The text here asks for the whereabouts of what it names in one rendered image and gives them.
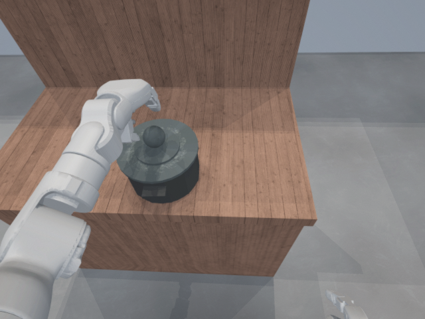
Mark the table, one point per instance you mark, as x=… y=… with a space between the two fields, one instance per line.
x=222 y=67

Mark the left robot hand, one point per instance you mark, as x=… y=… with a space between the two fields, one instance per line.
x=138 y=92

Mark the left robot upper arm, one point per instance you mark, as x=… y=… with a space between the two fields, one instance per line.
x=49 y=245

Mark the lid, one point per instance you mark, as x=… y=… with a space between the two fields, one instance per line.
x=175 y=156

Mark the knob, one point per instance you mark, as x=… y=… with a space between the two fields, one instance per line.
x=153 y=136

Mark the pot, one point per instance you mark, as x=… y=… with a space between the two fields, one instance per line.
x=169 y=191

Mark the right robot hand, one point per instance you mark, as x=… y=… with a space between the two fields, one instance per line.
x=345 y=305

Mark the robot left forearm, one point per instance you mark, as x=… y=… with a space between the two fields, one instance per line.
x=73 y=183

